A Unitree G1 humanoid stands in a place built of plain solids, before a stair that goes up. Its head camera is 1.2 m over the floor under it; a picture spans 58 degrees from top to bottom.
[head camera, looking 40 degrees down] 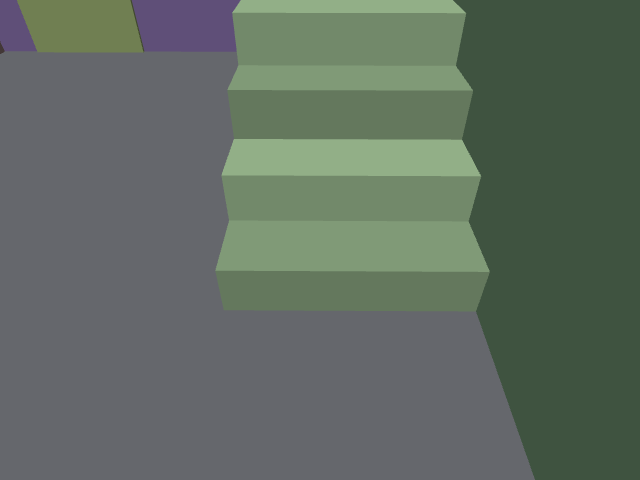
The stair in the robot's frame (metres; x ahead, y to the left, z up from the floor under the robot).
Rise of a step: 0.20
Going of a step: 0.27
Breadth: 0.91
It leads straight ahead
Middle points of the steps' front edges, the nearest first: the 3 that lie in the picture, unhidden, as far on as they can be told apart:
1.03 -0.11 0.20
1.31 -0.11 0.40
1.58 -0.11 0.60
